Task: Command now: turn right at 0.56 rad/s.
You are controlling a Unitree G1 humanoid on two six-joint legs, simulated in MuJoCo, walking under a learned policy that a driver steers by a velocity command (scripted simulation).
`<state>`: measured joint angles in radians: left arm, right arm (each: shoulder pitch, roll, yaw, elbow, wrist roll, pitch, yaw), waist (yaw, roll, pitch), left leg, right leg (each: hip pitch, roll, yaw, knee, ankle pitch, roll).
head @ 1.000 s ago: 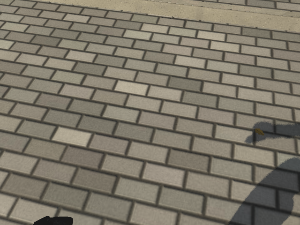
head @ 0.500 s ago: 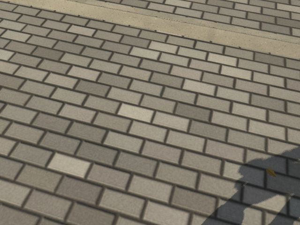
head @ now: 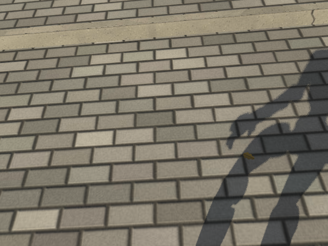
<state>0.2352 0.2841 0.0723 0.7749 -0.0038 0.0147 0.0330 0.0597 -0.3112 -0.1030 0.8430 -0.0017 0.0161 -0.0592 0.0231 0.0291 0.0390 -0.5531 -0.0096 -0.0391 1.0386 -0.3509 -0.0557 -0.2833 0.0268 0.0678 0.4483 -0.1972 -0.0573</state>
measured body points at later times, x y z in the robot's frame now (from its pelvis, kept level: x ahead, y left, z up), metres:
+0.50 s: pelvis +0.07 +0.02 +0.00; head +0.09 +0.04 +0.45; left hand +0.27 +0.26 -0.11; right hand +0.03 -0.26 -0.12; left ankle +0.03 +0.15 -0.75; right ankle +0.10 -0.14 -0.69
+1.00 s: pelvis +0.18 -0.05 -0.01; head +0.20 -0.05 +0.44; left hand +0.35 +0.17 -0.13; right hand +0.23 -0.34 -0.14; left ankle +0.23 +0.08 -0.75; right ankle +0.19 -0.15 -0.75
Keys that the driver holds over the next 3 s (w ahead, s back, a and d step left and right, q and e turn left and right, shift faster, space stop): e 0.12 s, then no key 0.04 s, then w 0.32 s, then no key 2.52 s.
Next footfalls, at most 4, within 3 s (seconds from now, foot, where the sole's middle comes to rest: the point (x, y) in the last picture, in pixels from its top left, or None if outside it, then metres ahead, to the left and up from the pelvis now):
0.28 left None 0.07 0.14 -0.78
0.66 right None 0.23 -0.16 -0.78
1.00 left None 0.27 0.08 -0.78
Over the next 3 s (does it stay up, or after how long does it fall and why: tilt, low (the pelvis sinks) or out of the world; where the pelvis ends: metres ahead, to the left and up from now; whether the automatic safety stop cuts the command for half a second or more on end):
stays up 0.22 -0.05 -0.01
